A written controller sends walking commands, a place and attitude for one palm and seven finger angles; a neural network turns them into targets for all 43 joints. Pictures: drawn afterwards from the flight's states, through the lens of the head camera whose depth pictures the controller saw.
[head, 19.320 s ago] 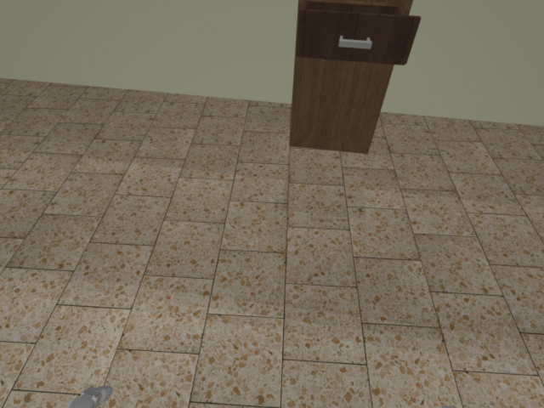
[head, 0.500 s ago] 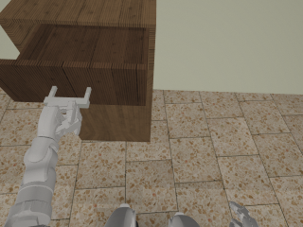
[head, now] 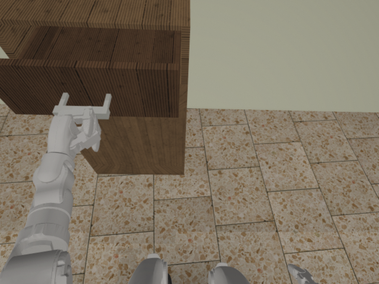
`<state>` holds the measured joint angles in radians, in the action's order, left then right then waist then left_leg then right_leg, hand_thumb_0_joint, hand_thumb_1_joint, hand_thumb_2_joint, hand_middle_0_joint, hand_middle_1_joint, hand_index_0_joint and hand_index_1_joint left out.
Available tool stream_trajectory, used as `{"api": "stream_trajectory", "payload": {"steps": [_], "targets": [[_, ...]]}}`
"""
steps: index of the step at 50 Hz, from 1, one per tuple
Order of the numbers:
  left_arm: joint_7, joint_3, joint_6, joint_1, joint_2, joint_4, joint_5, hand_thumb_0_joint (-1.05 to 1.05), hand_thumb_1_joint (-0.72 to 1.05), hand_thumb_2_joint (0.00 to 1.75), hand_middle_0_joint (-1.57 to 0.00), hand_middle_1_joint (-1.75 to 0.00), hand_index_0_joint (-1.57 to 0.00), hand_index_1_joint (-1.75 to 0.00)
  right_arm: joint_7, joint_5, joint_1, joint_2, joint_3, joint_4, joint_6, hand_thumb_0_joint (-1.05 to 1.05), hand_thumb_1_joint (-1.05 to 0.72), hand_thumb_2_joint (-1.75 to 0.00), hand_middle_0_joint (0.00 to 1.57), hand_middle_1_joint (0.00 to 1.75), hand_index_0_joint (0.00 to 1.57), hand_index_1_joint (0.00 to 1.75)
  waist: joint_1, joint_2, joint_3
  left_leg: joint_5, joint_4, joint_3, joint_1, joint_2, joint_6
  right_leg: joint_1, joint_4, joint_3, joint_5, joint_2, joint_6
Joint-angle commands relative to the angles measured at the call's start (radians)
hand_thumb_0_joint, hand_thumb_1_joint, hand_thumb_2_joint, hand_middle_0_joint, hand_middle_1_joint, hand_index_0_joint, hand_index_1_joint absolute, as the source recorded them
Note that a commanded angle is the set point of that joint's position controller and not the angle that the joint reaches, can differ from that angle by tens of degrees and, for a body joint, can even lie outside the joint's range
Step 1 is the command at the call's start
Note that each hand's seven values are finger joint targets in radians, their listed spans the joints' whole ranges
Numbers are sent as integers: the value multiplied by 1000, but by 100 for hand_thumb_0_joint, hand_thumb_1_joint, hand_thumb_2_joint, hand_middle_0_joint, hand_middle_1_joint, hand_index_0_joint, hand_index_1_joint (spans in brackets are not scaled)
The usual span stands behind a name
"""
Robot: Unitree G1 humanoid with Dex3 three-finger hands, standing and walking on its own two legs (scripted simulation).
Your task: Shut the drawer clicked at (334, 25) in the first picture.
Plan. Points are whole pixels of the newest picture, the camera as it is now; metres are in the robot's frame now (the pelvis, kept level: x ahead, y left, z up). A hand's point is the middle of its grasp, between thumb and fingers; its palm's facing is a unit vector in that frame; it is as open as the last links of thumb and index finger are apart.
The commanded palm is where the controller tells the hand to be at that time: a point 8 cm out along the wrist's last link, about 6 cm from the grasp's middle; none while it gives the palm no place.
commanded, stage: push the drawer shut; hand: left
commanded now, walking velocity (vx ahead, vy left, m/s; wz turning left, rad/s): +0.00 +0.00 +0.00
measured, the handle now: (84, 105) +0.49 +0.24 +0.05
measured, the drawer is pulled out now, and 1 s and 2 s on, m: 0.13 0.00 0.00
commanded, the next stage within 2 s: pull the fist back off the drawer in 1.46 s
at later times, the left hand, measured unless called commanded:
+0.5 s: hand (102, 108) +0.48 +0.20 +0.06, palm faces +0.00 -1.00 -0.04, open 3.1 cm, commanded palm +0.46 +0.25 +0.06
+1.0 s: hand (107, 87) +0.54 +0.20 +0.06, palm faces +0.01 -1.00 -0.03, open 3.1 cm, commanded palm +0.53 +0.24 +0.06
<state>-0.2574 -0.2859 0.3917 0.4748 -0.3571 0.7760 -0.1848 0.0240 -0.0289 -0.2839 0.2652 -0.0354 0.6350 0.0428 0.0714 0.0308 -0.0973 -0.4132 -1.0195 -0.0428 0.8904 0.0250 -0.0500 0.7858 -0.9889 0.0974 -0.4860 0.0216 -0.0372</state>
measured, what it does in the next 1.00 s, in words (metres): stands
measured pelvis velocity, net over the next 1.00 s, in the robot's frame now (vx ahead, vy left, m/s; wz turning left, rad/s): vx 0.00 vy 0.01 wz -0.04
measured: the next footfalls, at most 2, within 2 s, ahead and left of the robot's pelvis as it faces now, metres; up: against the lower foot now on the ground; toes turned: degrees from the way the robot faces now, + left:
none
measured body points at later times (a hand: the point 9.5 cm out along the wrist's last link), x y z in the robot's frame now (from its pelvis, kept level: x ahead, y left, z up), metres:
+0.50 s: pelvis -0.01 +0.00 -0.01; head +0.11 +0.01 +0.42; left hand +0.47 +0.25 +0.06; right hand +0.03 -0.27 -0.13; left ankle +0.04 +0.09 -0.67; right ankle +0.00 -0.10 -0.67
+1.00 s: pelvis +0.00 +0.01 -0.02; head +0.15 +0.03 +0.40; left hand +0.53 +0.25 +0.06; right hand -0.01 -0.25 -0.13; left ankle +0.04 +0.09 -0.67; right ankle +0.00 -0.10 -0.67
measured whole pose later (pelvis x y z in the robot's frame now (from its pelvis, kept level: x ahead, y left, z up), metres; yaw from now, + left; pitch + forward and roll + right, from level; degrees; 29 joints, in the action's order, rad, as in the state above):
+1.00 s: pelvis +0.00 +0.01 -0.02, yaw -2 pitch +25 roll -5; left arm -0.24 -0.43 0.38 0.99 -0.59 1.22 -0.05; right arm -0.01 0.02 -0.38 0.27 -0.06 0.64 -0.05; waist 0.20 0.05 -0.10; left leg -0.44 -1.12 -0.04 1.11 0.05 -0.06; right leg 0.99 -1.05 0.10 -0.49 0.05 -0.03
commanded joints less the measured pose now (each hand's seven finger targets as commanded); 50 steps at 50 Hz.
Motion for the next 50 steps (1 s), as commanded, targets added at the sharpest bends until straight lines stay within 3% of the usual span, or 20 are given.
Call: {"api": "stream_trajectory", "payload": {"steps": [1,3,4,6,9,10,12,18,25,27,29,30,34,37,40,42,45,46,49,50], "targets": [[8,-55,72,454,-225,-169,-22,0,90,90,-140,-160,-140,-160,14,3,-85,161,62,-77,25,0,-90,-90,20,30,20,30,43,51,-386,225,113,109,-365,6,24,-27,138,-78,241,12,14],[7,-71,73,510,-252,-114,-18,0,90,90,-140,-160,-140,-160,17,3,-90,164,60,-67,20,0,-90,-90,20,30,20,30,55,15,-358,180,107,102,-314,5,19,-26,143,-84,212,11,18],[4,-81,80,536,-270,-114,-17,0,90,90,-140,-160,-140,-160,17,5,-92,165,58,-67,22,0,-90,-90,20,30,20,30,49,46,-362,178,100,103,-306,2,17,-23,136,-88,208,12,14],[-2,-95,84,564,-289,-70,-11,0,90,90,-140,-160,-140,-160,18,6,-100,166,57,-63,20,0,-90,-90,20,30,20,30,52,43,-373,176,97,102,-302,4,18,-20,133,-89,205,11,14],[-10,-62,94,651,-263,-47,-7,0,90,90,-140,-160,-140,-160,14,9,-109,163,55,-56,20,0,-90,-90,20,30,20,30,70,83,-395,180,86,113,-324,5,16,28,120,-84,189,13,11],[-11,-91,93,631,-292,-23,-5,0,90,90,-140,-160,-140,-160,14,11,-120,168,58,-52,18,0,-90,-90,20,30,20,30,60,70,-416,192,84,115,-332,7,18,20,120,-84,196,15,12],[-11,-82,94,666,-290,-24,-5,0,90,90,-140,-160,-140,-160,13,12,-124,167,58,-54,14,0,-90,-90,20,30,20,30,69,67,-442,201,76,112,-335,8,15,17,120,-88,206,15,15],[-9,-123,81,720,-362,69,14,0,90,90,-140,-160,-140,-160,8,14,-151,174,54,-47,-2,0,-90,-90,20,30,20,30,79,55,-427,176,54,99,-252,8,8,8,118,-101,192,20,18],[-13,-160,73,781,-431,124,35,0,90,90,-140,-160,-140,-160,3,20,-189,182,50,-46,-20,0,-90,-90,20,30,20,30,92,75,-450,208,33,99,-229,13,6,19,100,-102,217,27,19],[-12,-166,73,799,-451,115,43,0,90,90,-140,-160,-140,-160,2,23,-197,184,51,-48,-25,0,-90,-90,20,30,20,30,88,124,-467,221,34,102,-252,15,10,34,95,-97,217,28,16],[-11,-153,70,810,-422,128,44,0,90,90,-140,-160,-140,-160,-3,26,-209,184,54,-45,-31,0,-90,-90,20,30,20,30,100,122,-474,247,28,109,-285,17,9,66,91,-87,227,33,14],[-9,-171,63,805,-450,157,48,0,90,90,-140,-160,-140,-160,-3,27,-217,191,52,-43,-35,0,-90,-90,20,30,20,30,103,93,-464,240,27,109,-266,21,9,64,94,-88,222,35,18],[0,-174,62,864,-467,157,66,0,90,90,-140,-160,-140,-160,-5,33,-240,196,55,-37,-46,0,-90,-90,20,30,20,30,114,129,-484,274,19,119,-300,23,9,100,83,-79,232,37,14],[9,-150,59,902,-442,170,74,0,90,90,-140,-160,-140,-160,-9,37,-252,195,53,-30,-54,0,-90,-90,20,30,20,30,129,140,-482,287,22,132,-327,28,14,138,84,-68,223,38,15],[20,-175,60,913,-478,175,86,0,90,90,-140,-160,-140,-160,-10,42,-267,202,55,-30,-64,0,-90,-90,20,30,20,30,130,132,-519,316,14,131,-331,29,12,126,79,-70,245,40,16],[24,-156,53,939,-459,202,93,0,90,90,-140,-160,-140,-160,-12,45,-272,199,52,-24,-68,0,-90,-90,20,30,20,30,141,146,-488,302,12,135,-324,30,14,154,81,-65,226,40,15],[37,-185,48,977,-511,223,107,0,90,90,-140,-160,-140,-160,-11,49,-288,208,51,-22,-75,0,-90,-90,20,30,20,30,154,120,-491,298,6,137,-301,31,8,153,79,-66,225,42,17],[38,-181,50,992,-510,211,111,0,90,90,-140,-160,-140,-160,-12,51,-286,205,49,-24,-76,0,-90,-90,20,30,20,30,150,158,-508,313,4,137,-312,30,11,152,74,-64,233,41,16],[38,-175,49,998,-498,218,116,0,90,90,-140,-160,-140,-160,-17,57,-298,205,50,-20,-82,0,-90,-90,20,30,20,30,156,184,-532,360,-4,143,-351,32,13,173,70,-60,256,43,12],[40,-194,45,995,-524,236,119,0,90,90,-140,-160,-140,-160,-17,57,-302,208,48,-19,-86,0,-90,-90,20,30,20,30,155,157,-522,351,-6,144,-330,35,14,167,70,-58,252,45,14]]}}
